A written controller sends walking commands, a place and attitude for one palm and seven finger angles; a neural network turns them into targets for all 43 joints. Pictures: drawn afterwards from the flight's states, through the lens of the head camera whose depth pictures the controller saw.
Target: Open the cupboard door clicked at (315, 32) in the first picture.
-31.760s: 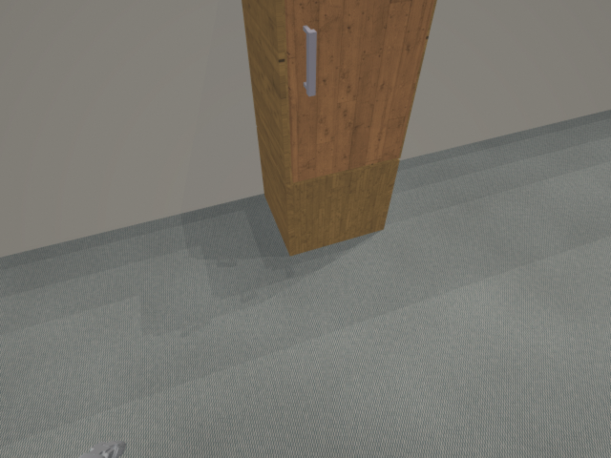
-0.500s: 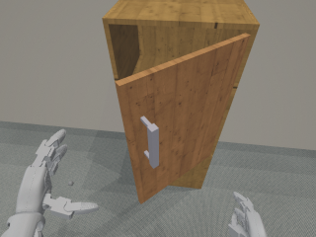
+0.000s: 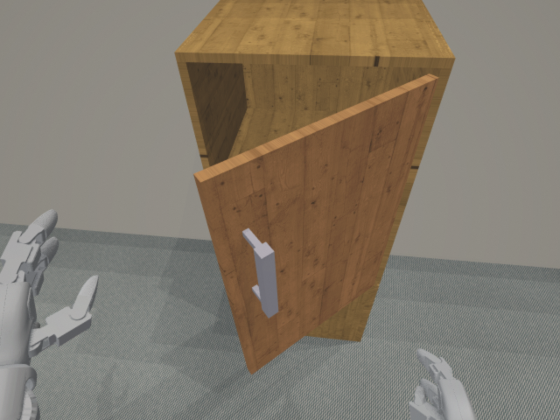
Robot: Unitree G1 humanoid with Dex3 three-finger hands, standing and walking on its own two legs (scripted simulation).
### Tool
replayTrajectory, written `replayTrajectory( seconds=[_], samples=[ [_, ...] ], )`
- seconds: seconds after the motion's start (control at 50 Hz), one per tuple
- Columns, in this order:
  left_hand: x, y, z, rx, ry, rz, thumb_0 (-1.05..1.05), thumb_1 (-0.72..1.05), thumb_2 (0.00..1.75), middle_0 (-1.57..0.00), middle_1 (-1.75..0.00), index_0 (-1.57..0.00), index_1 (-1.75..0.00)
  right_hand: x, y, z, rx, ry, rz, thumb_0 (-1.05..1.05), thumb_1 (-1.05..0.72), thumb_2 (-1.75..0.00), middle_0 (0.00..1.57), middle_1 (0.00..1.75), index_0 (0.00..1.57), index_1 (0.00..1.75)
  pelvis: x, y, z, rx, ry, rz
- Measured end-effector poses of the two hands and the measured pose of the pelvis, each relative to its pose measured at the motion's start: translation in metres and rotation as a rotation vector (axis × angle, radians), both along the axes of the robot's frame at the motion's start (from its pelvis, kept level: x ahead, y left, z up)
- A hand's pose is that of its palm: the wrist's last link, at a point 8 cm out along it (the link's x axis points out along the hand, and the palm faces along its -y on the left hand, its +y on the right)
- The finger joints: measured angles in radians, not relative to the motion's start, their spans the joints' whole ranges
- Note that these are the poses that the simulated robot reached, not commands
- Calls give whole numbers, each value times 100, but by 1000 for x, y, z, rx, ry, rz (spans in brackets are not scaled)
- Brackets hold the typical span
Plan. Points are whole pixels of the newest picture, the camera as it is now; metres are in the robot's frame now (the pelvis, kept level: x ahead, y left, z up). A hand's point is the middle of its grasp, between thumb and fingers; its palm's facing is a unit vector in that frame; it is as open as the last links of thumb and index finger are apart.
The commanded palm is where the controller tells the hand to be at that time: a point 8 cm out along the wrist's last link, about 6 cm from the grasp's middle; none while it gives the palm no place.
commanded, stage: draw the hand back to the body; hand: left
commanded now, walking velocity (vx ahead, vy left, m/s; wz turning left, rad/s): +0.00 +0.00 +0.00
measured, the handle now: (260, 275) +0.30 +0.07 +0.06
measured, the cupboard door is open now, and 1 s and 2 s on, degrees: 42 42 42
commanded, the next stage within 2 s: step back with the hand held close in 0.42 s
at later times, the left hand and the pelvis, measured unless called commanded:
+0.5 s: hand (78, 305) +0.19 +0.25 +0.15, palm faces +0.44 -0.80 -0.40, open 7.4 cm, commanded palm +0.14 +0.29 +0.17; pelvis +0.00 -0.01 +0.00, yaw +0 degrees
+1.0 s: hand (37, 345) +0.14 +0.26 +0.15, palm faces +0.34 -0.79 -0.51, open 7.4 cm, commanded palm +0.08 +0.31 +0.17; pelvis -0.07 +0.01 +0.00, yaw -2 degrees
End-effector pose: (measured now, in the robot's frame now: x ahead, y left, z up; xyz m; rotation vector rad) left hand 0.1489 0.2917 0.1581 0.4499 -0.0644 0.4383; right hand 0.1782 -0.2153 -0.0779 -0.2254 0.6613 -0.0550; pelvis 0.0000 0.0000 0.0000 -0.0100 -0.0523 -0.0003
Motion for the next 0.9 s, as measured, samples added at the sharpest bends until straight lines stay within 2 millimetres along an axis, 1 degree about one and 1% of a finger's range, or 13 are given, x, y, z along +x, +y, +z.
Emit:
replayTrajectory(
  seconds=[0.12,0.24,0.34,0.54,0.62,0.68,0.78,0.84,0.9],
  samples=[
    [0,4,12,29,-33,28,1,73,83,-20,-30,-21,-30,4,-6,0,1,6,-2,1,-90,-90,20,30,20,30,2,-4,1,1,-2,0],
    [2,-1,5,4,-17,27,1,84,88,-21,-30,-21,-30,3,-11,-1,1,16,-7,1,-90,-90,20,30,20,30,2,-7,2,3,-3,-1],
    [1,-6,2,-4,-6,13,1,88,89,-21,-30,-21,-30,1,-15,-1,-2,17,-14,1,-90,-90,20,30,20,30,2,-10,2,2,-6,-2],
    [-4,-7,6,7,-24,14,1,89,90,-21,-30,-21,-30,-6,-17,-1,3,14,-21,1,-90,-90,20,30,20,30,-3,-13,2,1,-16,-4],
    [-4,-5,16,47,-57,-3,1,89,90,-21,-30,-21,-30,-9,-18,1,3,17,-25,1,-90,-90,20,30,20,30,-7,-12,2,-5,0,-5],
    [-3,-3,19,84,-53,-28,1,89,90,-21,-30,-21,-30,-14,-21,3,0,22,-53,1,-90,-90,20,30,20,30,-12,-9,2,-8,21,-15],
    [-4,-3,11,101,4,-84,1,89,90,-21,-30,-21,-30,-30,-27,5,-15,37,-114,1,-90,-90,20,30,20,30,-24,-2,2,-4,41,-32],
    [-10,-2,8,105,23,-110,1,89,90,-21,-30,-21,-30,-44,-29,7,-28,49,-143,1,-90,-90,20,30,20,30,-34,2,1,-2,44,-39],
    [-20,2,8,118,14,-126,1,89,90,-21,-30,-22,-30,-60,-29,8,-42,58,-161,1,-90,-90,20,30,20,30,-45,5,-1,-2,42,-40]
  ],
)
